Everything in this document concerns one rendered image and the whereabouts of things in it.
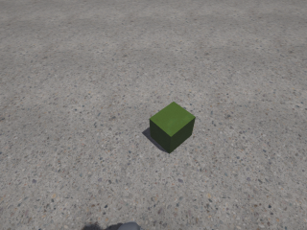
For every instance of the carton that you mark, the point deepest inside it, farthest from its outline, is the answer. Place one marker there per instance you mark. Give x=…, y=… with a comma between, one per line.
x=171, y=126

